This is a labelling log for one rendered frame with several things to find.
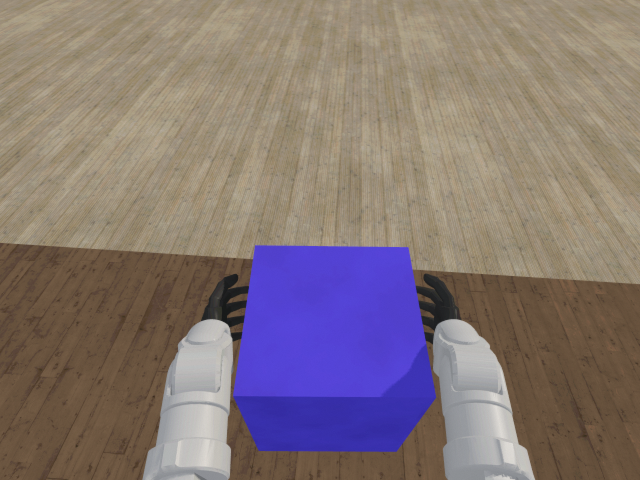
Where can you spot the left robot hand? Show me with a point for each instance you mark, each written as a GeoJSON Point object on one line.
{"type": "Point", "coordinates": [218, 308]}

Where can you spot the robot right forearm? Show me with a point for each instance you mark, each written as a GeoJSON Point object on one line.
{"type": "Point", "coordinates": [482, 442]}

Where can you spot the right robot hand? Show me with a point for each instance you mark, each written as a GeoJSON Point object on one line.
{"type": "Point", "coordinates": [445, 307]}

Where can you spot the carton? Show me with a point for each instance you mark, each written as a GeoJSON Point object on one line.
{"type": "Point", "coordinates": [333, 355]}

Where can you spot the robot left forearm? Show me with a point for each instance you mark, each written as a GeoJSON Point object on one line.
{"type": "Point", "coordinates": [192, 435]}

